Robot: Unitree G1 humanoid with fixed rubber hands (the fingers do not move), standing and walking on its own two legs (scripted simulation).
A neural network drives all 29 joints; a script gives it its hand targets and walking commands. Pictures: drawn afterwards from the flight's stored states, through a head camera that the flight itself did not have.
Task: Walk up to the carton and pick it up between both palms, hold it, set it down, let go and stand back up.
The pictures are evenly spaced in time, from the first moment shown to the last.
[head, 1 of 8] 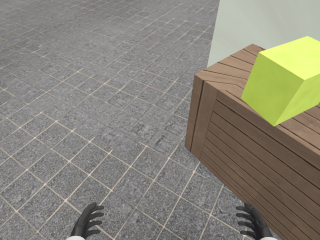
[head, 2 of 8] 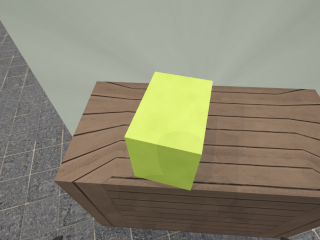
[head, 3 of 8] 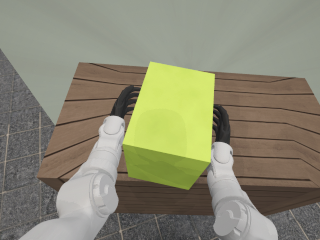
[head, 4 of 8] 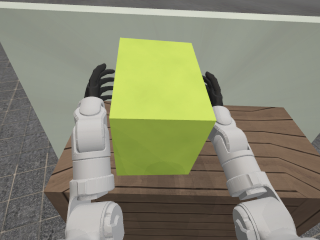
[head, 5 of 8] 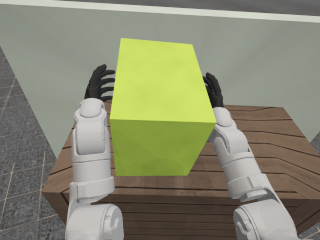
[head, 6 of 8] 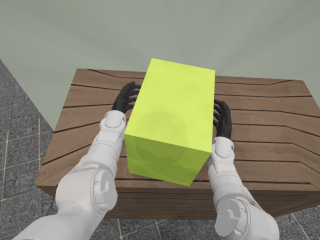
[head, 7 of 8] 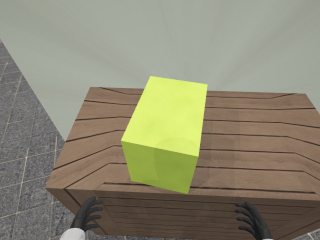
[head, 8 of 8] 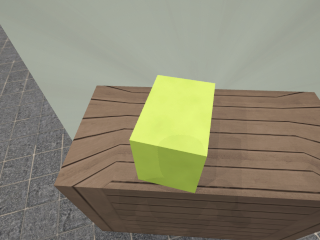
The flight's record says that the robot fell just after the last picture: no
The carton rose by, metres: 0.20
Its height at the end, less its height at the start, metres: +0.00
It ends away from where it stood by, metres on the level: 0.01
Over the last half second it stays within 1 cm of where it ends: yes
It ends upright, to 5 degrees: yes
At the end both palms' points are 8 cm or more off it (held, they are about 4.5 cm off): yes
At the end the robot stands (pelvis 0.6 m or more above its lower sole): yes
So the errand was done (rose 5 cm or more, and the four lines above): yes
